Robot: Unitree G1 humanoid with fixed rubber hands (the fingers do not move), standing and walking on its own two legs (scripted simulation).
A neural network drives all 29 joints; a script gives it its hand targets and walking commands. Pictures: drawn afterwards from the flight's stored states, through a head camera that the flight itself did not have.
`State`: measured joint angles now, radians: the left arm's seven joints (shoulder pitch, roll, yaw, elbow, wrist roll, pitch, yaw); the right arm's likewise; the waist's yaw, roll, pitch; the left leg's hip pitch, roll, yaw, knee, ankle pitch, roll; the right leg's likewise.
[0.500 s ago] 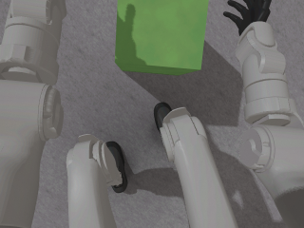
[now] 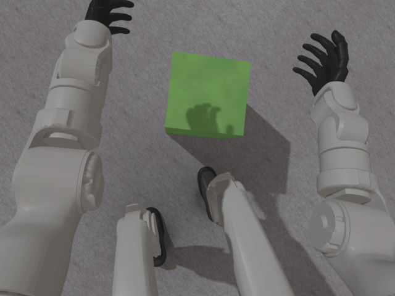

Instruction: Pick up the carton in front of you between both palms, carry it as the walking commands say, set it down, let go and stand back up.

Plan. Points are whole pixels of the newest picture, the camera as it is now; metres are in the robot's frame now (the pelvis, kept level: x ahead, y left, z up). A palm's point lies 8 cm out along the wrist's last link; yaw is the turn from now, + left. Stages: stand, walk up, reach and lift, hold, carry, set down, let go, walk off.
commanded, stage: set down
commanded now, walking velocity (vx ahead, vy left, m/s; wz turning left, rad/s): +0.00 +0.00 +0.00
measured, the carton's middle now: (202, 103) +0.48 -0.15 -0.45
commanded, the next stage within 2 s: let go in 0.12 s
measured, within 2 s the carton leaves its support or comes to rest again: neither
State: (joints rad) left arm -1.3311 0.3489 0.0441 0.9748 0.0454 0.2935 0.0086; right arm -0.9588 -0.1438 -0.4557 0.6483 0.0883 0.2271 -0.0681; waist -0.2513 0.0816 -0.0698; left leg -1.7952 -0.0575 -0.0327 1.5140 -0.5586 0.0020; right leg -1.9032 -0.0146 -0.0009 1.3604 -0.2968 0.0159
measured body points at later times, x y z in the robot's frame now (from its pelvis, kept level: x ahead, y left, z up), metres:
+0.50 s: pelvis +0.03 -0.02 +0.13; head +0.27 -0.03 +0.51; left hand +0.47 +0.09 +0.01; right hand +0.36 -0.29 +0.02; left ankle +0.04 +0.11 -0.54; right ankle +0.13 -0.13 -0.54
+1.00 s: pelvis +0.10 -0.02 +0.19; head +0.19 -0.01 +0.63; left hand +0.35 +0.17 +0.10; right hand +0.27 -0.26 +0.12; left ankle +0.04 +0.11 -0.54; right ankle +0.13 -0.13 -0.54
